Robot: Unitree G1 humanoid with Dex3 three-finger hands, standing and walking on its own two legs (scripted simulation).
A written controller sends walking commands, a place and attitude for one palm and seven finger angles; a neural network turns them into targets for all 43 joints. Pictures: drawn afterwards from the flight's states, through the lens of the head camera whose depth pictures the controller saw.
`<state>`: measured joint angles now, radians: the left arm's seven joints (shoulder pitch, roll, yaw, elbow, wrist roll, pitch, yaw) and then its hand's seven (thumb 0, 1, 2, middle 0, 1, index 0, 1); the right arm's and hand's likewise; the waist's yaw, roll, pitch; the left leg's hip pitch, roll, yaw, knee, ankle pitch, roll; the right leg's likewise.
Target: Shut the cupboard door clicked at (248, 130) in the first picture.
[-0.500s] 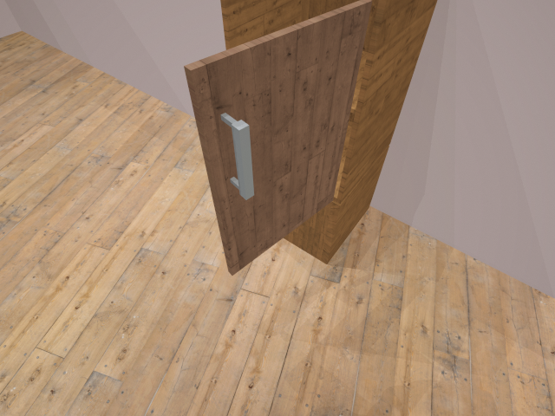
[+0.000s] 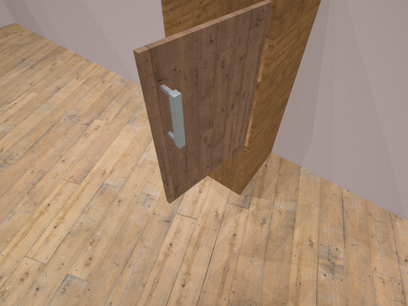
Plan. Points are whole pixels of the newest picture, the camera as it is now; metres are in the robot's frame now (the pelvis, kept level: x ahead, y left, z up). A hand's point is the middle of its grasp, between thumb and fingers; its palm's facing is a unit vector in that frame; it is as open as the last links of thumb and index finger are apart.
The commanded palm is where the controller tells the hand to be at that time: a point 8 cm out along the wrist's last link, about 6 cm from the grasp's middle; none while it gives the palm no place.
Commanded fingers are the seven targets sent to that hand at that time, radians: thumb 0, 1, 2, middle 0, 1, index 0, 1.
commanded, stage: look at it before walking up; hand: left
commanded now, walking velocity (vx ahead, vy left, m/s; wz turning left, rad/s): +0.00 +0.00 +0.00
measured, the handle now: (172, 117) +0.52 +0.11 +0.07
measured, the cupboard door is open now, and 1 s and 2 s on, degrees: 79 79 79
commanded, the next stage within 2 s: walk to a spot facing it in 0.34 s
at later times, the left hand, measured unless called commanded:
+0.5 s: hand out of the picture +0.04 +0.21 -0.17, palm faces +0.01 -0.96 -0.27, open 7.4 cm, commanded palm none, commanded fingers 0.00 0.90 0.90 -0.20 -0.30 -0.20 -0.30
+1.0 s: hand out of the picture +0.05 +0.17 -0.17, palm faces -0.16 -0.94 -0.29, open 7.4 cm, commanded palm none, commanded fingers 0.00 0.90 0.90 -0.20 -0.30 -0.20 -0.30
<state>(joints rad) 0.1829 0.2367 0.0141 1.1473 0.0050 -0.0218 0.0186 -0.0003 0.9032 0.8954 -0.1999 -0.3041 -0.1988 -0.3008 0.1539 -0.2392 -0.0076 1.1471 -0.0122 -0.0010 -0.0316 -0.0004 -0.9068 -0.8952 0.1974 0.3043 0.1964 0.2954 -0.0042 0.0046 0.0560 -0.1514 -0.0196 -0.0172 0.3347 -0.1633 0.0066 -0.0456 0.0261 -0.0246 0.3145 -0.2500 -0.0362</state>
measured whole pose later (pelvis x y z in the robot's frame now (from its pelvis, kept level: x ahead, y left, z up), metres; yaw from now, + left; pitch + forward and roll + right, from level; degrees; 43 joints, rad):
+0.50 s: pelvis +0.00 +0.00 +0.00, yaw +0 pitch -1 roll +0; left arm 0.18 0.24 0.01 1.14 0.00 -0.02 0.02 0.00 0.90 0.90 -0.20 -0.30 -0.20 -0.30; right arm 0.15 -0.25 -0.01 1.15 -0.01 0.00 -0.03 0.00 -0.91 -0.90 0.20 0.30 0.20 0.30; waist 0.00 0.00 0.06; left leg -0.14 -0.01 -0.01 0.33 -0.17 0.00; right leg -0.04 0.03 -0.02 0.30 -0.25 -0.04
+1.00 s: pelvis -0.03 -0.03 -0.01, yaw -13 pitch +0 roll +2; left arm 0.23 0.19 0.07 0.98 0.02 0.03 0.01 0.00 0.90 0.90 -0.20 -0.30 -0.20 -0.30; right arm 0.16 -0.22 -0.08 1.00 -0.01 0.07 -0.04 0.00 -0.91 -0.90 0.20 0.30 0.20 0.30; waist 0.02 0.02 0.12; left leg -0.45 0.03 0.03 1.05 -0.46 -0.04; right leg -0.26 0.06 0.04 0.59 -0.33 -0.09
